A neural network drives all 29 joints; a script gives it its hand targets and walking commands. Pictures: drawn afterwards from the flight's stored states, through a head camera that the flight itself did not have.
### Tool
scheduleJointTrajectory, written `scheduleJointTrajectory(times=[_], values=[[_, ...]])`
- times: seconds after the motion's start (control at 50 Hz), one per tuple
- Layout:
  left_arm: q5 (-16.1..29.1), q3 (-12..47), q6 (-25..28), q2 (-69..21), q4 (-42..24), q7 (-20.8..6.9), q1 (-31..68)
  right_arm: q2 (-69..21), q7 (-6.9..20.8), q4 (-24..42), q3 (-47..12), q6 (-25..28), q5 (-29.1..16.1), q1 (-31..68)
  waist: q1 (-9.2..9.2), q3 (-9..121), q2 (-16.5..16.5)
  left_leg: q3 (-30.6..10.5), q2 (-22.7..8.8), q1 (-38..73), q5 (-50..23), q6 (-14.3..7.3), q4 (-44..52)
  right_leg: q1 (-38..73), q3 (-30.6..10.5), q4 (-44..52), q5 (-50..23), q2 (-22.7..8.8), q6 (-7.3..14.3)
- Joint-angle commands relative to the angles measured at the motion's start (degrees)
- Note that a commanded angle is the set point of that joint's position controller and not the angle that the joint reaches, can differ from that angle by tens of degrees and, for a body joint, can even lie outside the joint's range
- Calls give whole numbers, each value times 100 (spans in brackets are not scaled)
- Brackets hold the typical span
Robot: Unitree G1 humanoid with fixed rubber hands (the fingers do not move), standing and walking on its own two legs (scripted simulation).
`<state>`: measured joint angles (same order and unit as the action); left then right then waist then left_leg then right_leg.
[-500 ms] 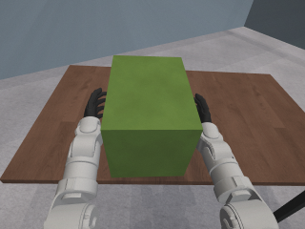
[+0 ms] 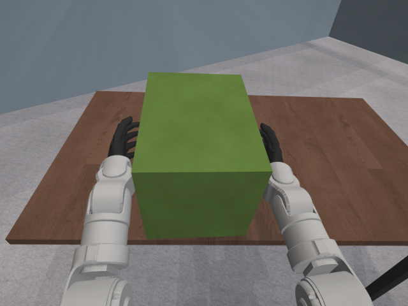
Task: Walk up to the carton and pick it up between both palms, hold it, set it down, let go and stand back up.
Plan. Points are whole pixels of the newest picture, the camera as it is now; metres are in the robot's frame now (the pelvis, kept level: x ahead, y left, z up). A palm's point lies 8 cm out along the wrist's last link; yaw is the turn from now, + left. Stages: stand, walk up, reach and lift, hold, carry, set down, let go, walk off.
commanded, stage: reach and lift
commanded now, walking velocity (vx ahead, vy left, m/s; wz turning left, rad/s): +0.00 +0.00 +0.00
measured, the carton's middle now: (196, 152) +0.41 +0.00 +0.12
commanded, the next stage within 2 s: hold in 0.74 s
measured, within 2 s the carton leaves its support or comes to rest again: neither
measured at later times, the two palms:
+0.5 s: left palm (118, 153) +0.38 +0.15 +0.15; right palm (271, 158) +0.36 -0.15 +0.14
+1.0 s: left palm (109, 151) +0.36 +0.16 +0.17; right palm (270, 151) +0.36 -0.14 +0.16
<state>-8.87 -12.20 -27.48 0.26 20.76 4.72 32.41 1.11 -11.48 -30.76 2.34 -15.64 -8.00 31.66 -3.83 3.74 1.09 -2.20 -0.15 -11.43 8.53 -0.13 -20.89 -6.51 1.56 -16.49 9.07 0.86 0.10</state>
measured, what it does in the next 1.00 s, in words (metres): stands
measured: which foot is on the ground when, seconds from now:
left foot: down 0.00-1.00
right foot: down 0.00-1.00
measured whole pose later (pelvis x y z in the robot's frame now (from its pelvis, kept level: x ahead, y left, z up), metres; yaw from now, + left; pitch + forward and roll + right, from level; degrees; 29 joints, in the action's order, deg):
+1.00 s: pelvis +0.00 +0.00 +0.00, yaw +0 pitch -4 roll -1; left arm -10.1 -14.0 -36.2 -0.2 11.6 3.7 31.0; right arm 3.0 -13.7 -27.1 -1.5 -22.4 -13.5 34.0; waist -4.1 3.3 0.3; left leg -2.9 -0.1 -8.0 9.8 -0.1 -21.9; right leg -2.6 1.4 -16.3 9.7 1.1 0.1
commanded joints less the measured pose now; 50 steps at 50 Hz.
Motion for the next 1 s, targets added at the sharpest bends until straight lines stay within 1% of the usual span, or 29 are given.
scheduleJointTrajectory(times=[0.0, 0.02, 0.06, 0.12, 0.16, 0.18, 0.22, 0.24, 0.26, 0.28, 0.3, 0.34, 0.38, 0.46, 0.5, 0.54, 0.58, 0.6, 0.64, 0.68, 0.7, 0.72, 0.74, 0.78, 0.8, 0.82, 0.9, 0.94, 0.98], values=[[643, 3163, 403, -4160, -859, -945, 4281, -3968, 572, 2275, -2553, 512, -404, 5435, -52, 2729, -123, -35, 217, 1396, -941, 45, 83, 471, -19, 86, -1596, 148, -358], [597, 3112, 383, -4131, -778, -958, 4273, -3928, 573, 2134, -2483, 490, -401, 5394, -73, 2585, -168, -32, 217, 1377, -850, 43, 122, 434, -11, 108, -1465, 138, -345], [512, 3000, 326, -4101, -721, -991, 4193, -3894, 568, 2059, -2459, 482, -421, 5405, -37, 2506, -180, -14, 226, 1400, -914, 50, 120, 469, -1, 116, -1493, 142, -346], [570, 3117, 324, -4111, -990, -1000, 4267, -3878, 549, 2089, -2527, 490, -524, 5333, -101, 2714, -307, -39, 220, 1584, -1279, 138, 17, 551, 22, 64, -1796, 170, -345], [632, 3206, 309, -4173, -1059, -983, 4296, -3900, 533, 2336, -2592, 507, -592, 5474, -110, 2849, -337, -57, 237, 1638, -1413, 176, -51, 538, 32, 68, -1881, 187, -361], [600, 3181, 284, -4138, -1023, -968, 4232, -3875, 527, 2300, -2594, 475, -603, 5448, -99, 2689, -330, -55, 236, 1625, -1385, 171, -35, 496, 37, 79, -1823, 191, -352], [633, 3281, 262, -4169, -1199, -945, 4390, -3841, 535, 2217, -2521, 453, -620, 5395, -179, 2683, -439, -84, 210, 1727, -1381, 231, -36, 331, 79, 93, -1601, 212, -315], [645, 3312, 239, -4182, -1216, -925, 4377, -3816, 543, 2225, -2540, 441, -646, 5400, -193, 2640, -436, -88, 190, 1778, -1423, 247, -53, 275, 84, 123, -1545, 219, -287], [662, 3321, 227, -4202, -1226, -913, 4318, -3824, 542, 2337, -2568, 453, -681, 5434, -146, 2699, -419, -98, 197, 1796, -1510, 233, -85, 286, 84, 117, -1597, 222, -300], [685, 3390, 225, -4203, -1358, -892, 4323, -3813, 541, 2360, -2617, 437, -710, 5377, -166, 2766, -445, -108, 187, 1847, -1629, 257, -113, 296, 92, 89, -1689, 232, -296], [696, 3411, 209, -4198, -1330, -881, 4311, -3809, 537, 2430, -2642, 425, -736, 5395, -161, 2786, -464, -114, 198, 1854, -1651, 260, -136, 315, 77, 106, -1694, 229, -298], [725, 3426, 190, -4226, -1322, -873, 4362, -3814, 544, 2460, -2622, 400, -733, 5483, -175, 2748, -413, -125, 180, 1843, -1547, 255, -108, 219, 84, 119, -1546, 240, -287], [723, 3416, 163, -4234, -1256, -855, 4357, -3816, 556, 2500, -2624, 386, -741, 5608, -113, 2708, -392, -124, 172, 1811, -1438, 220, -83, 147, 86, 135, -1369, 245, -268], [750, 3448, 109, -4246, -1354, -833, 4366, -3804, 552, 2588, -2694, 354, -828, 5623, -90, 2830, -444, -130, 174, 1897, -1647, 242, -151, 172, 73, 117, -1523, 254, -263], [753, 3426, 76, -4218, -1359, -833, 4324, -3780, 528, 2543, -2693, 307, -847, 5553, -97, 2781, -404, -135, 161, 1918, -1693, 242, -158, 178, 66, 125, -1567, 262, -264], [700, 3341, 30, -4170, -1335, -848, 4342, -3789, 515, 2506, -2685, 256, -847, 5575, -72, 2674, -395, -117, 174, 1860, -1565, 220, -119, 212, 50, 155, -1477, 245, -268], [707, 3353, -27, -4179, -1419, -856, 4289, -3802, 504, 2607, -2765, 233, -924, 5625, -44, 2781, -360, -112, 178, 1868, -1631, 206, -133, 291, 43, 122, -1541, 262, -267], [756, 3441, -40, -4215, -1582, -857, 4317, -3843, 484, 2729, -2813, 226, -979, 5623, -61, 2933, -428, -111, 192, 1905, -1791, 229, -189, 385, 36, 96, -1717, 262, -277], [760, 3462, -76, -4158, -1724, -852, 4335, -3818, 459, 2659, -2849, 150, -1011, 5490, -106, 2862, -484, -118, 200, 1917, -1856, 267, -198, 399, 37, 84, -1761, 270, -277], [719, 3381, -143, -4086, -1712, -875, 4361, -3805, 431, 2665, -2864, 79, -1046, 5517, -85, 2720, -432, -102, 225, 1845, -1731, 238, -164, 441, 14, 100, -1709, 246, -292], [681, 3300, -185, -4015, -1638, -902, 4303, -3817, 408, 2636, -2853, 34, -1039, 5509, -78, 2569, -330, -87, 235, 1735, -1585, 195, -109, 498, 8, 115, -1669, 240, -306], [658, 3254, -214, -3978, -1669, -923, 4283, -3813, 394, 2615, -2863, 1, -1043, 5475, -56, 2548, -302, -60, 241, 1699, -1523, 177, -65, 550, 8, 106, -1656, 240, -318], [678, 3260, -243, -3979, -1732, -940, 4256, -3841, 382, 2694, -2895, -19, -1082, 5473, -42, 2579, -285, -55, 254, 1686, -1559, 165, -64, 609, -2, 89, -1744, 239, -330], [725, 3381, -300, -4030, -1846, -958, 4245, -3839, 345, 2906, -2952, -42, -1154, 5554, -75, 2694, -394, -63, 255, 1753, -1721, 197, -132, 663, -20, 73, -1880, 253, -325], [745, 3402, -306, -4026, -1917, -963, 4250, -3846, 329, 2915, -2969, -67, -1159, 5535, -98, 2699, -372, -69, 256, 1770, -1784, 209, -146, 648, -7, 70, -1931, 261, -326], [727, 3353, -324, -3996, -1847, -976, 4240, -3823, 318, 2890, -2934, -102, -1145, 5509, -90, 2562, -332, -72, 264, 1709, -1700, 203, -131, 641, -7, 88, -1891, 254, -333], [688, 3327, -421, -3947, -1913, -1008, 4308, -3808, 313, 2845, -2890, -190, -1151, 5519, -95, 2467, -390, -55, 254, 1665, -1502, 204, -81, 584, 5, 124, -1554, 246, -296], [697, 3251, -434, -3898, -1884, -1023, 4439, -3867, 319, 2779, -2849, -231, -1115, 5630, -59, 2390, -297, -31, 251, 1535, -1225, 142, -1, 530, -6, 141, -1312, 227, -298], [728, 3286, -432, -3905, -1932, -1029, 4498, -3907, 324, 2683, -2795, -261, -1095, 5526, -121, 2380, -337, -30, 249, 1580, -1247, 159, 7, 510, 6, 137, -1333, 233, -298]])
